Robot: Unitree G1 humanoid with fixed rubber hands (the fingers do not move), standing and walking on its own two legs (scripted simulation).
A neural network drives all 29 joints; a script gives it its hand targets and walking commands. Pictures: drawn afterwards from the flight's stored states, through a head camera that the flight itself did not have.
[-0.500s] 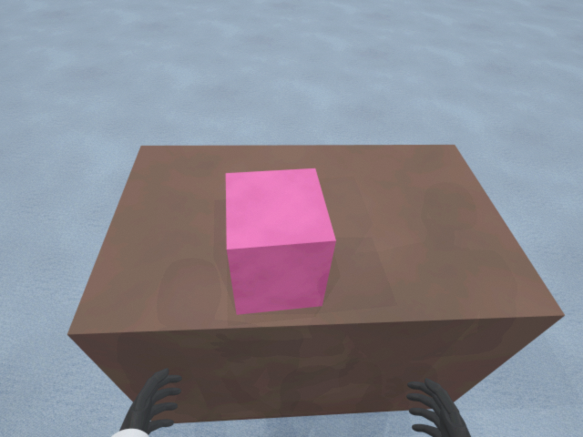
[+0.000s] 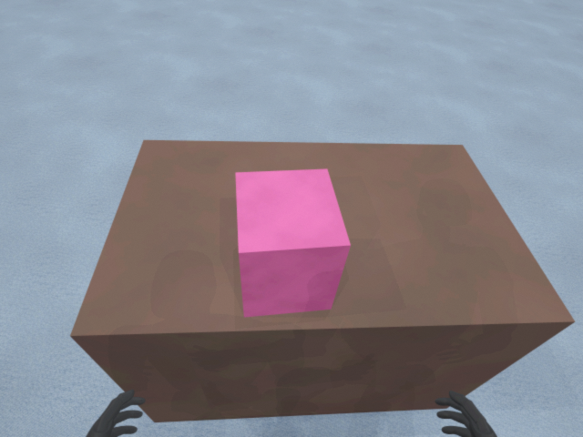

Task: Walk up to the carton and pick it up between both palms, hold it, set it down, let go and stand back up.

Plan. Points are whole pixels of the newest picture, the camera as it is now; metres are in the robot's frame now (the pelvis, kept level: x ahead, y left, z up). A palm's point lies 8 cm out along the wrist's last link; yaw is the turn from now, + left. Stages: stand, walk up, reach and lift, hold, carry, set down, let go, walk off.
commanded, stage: stand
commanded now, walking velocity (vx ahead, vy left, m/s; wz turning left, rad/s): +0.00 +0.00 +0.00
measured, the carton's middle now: (285, 243) +0.45 +0.02 -0.04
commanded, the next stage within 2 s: none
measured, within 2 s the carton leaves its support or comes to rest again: neither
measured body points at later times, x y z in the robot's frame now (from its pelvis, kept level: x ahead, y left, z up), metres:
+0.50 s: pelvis -0.01 +0.00 +0.00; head -0.01 +0.03 +0.45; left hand +0.13 +0.27 -0.11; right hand +0.14 -0.26 -0.08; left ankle +0.00 +0.12 -0.74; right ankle -0.02 -0.09 -0.74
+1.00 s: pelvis -0.03 +0.00 +0.00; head -0.04 +0.03 +0.45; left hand +0.10 +0.28 -0.12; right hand +0.11 -0.26 -0.09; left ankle +0.00 +0.12 -0.74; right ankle -0.02 -0.09 -0.74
